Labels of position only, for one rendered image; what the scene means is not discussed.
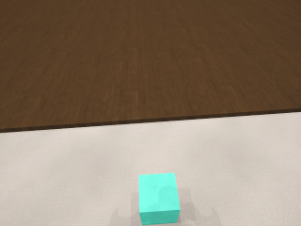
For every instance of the carton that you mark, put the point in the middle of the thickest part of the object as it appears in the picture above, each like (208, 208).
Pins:
(158, 198)

